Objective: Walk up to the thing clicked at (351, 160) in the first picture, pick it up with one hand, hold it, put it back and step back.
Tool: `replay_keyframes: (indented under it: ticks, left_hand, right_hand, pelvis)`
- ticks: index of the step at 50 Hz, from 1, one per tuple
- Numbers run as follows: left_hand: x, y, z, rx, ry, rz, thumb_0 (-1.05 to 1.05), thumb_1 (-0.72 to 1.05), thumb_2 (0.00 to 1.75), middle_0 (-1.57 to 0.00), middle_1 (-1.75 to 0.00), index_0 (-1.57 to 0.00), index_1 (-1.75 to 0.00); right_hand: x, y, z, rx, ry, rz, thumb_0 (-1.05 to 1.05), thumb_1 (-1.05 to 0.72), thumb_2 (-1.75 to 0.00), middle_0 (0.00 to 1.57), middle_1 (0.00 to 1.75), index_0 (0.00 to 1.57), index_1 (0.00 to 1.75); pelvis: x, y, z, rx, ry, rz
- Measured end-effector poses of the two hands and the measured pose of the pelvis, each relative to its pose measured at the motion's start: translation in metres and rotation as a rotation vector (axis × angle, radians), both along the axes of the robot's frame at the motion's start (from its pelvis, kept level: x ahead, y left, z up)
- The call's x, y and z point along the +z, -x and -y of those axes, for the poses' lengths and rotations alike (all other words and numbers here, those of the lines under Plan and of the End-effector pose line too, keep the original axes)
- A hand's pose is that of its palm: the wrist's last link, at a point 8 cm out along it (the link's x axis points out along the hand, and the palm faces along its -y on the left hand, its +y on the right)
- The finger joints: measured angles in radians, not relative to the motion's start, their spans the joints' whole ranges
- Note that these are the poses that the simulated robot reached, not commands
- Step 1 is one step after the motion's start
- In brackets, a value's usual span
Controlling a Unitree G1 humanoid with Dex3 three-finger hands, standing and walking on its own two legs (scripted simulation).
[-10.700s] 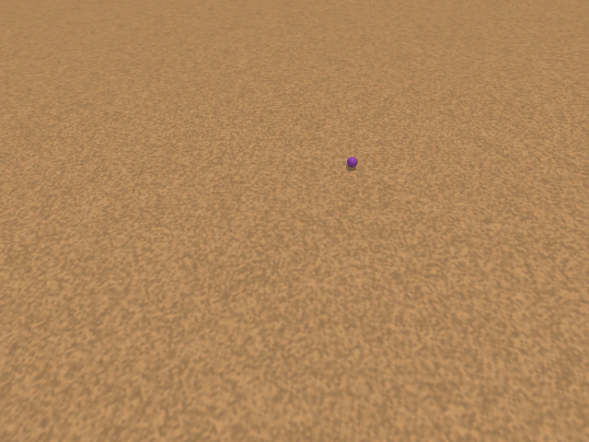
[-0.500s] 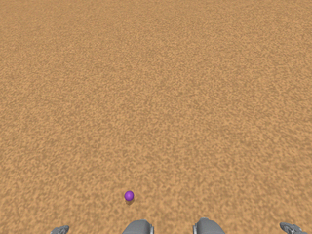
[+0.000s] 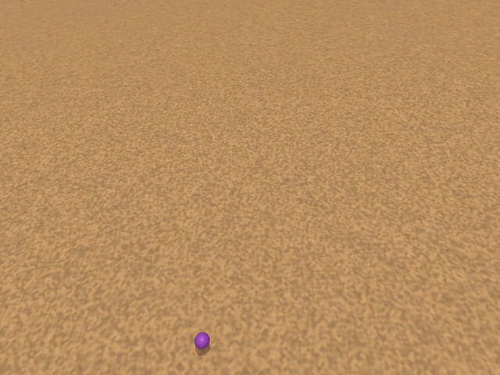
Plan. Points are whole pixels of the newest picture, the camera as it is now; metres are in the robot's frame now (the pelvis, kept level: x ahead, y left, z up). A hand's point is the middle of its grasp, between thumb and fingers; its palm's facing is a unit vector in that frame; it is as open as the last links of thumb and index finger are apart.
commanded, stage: walk up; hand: left
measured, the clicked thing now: (202, 340) +0.39 +0.25 -0.74
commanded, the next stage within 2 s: none
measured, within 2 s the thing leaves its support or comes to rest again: neither
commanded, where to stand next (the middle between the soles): +0.01 +0.01 m, yaw +0 degrees
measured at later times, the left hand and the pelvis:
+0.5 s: hand out of the picture +0.11 +0.25 -0.14, palm faces -0.02 -0.94 -0.34, open 7.4 cm; pelvis +0.02 +0.00 +0.01, yaw -1 degrees
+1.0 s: hand out of the picture +0.05 +0.31 -0.17, palm faces -0.07 -0.94 -0.35, open 7.4 cm; pelvis -0.05 +0.04 +0.00, yaw -1 degrees
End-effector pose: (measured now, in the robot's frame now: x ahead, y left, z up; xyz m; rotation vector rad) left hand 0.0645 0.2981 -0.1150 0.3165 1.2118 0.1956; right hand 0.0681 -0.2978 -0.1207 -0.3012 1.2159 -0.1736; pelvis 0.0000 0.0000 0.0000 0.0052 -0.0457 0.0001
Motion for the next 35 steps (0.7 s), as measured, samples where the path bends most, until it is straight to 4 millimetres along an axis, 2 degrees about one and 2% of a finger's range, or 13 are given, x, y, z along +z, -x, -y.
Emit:
replay_keyframes:
  ticks: [14, 20, 27, 30, 35]
  left_hand:
    - [0.008, -0.031, 0.001, 0.003, -0.001, 0.015, 0.00, 0.91, 0.89, -0.21, -0.30, -0.20, -0.30]
    - [0.010, -0.040, 0.005, -0.007, 0.000, 0.021, 0.00, 0.91, 0.89, -0.21, -0.30, -0.20, -0.30]
    - [0.011, -0.042, 0.009, -0.012, 0.001, 0.015, 0.00, 0.91, 0.89, -0.21, -0.30, -0.20, -0.30]
    - [0.010, -0.042, 0.006, 0.002, -0.008, 0.020, 0.00, 0.91, 0.89, -0.21, -0.30, -0.20, -0.30]
    - [0.007, -0.035, -0.010, -0.006, -0.050, 0.037, 0.00, 0.90, 0.89, -0.21, -0.31, -0.20, -0.30]
  right_hand:
    - [0.011, -0.027, 0.003, -0.021, 0.011, 0.021, 0.00, -0.90, -0.90, 0.20, 0.30, 0.20, 0.30]
    - [0.011, -0.028, 0.004, -0.032, 0.006, 0.019, 0.00, -0.90, -0.90, 0.20, 0.30, 0.20, 0.30]
    - [0.008, -0.021, 0.004, -0.045, -0.002, -0.002, 0.00, -0.90, -0.90, 0.20, 0.30, 0.20, 0.30]
    - [0.005, -0.016, 0.007, -0.057, 0.000, -0.022, 0.00, -0.90, -0.90, 0.21, 0.30, 0.20, 0.30]
    - [0.000, -0.004, 0.014, -0.047, 0.037, -0.044, 0.00, -0.90, -0.90, 0.21, 0.30, 0.20, 0.30]
  pelvis:
    - [0.009, -0.013, 0.000, -0.006, -0.006, -0.002]
    - [0.010, -0.016, 0.001, -0.007, -0.007, 0.000]
    - [0.011, -0.017, 0.003, -0.010, -0.006, 0.002]
    - [0.008, -0.011, 0.003, -0.008, -0.008, -0.002]
    - [0.000, 0.015, -0.004, 0.000, -0.010, -0.006]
